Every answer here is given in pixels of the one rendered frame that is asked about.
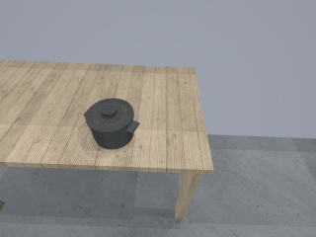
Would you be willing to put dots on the pot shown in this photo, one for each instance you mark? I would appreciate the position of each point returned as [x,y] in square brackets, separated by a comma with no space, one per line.
[115,140]

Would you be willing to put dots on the knob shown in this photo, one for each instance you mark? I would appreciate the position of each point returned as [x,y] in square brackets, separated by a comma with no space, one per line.
[109,110]

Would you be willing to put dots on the table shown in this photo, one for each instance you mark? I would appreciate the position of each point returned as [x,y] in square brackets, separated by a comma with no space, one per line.
[42,122]

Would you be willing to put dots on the lid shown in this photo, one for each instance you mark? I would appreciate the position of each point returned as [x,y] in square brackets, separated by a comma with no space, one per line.
[123,118]

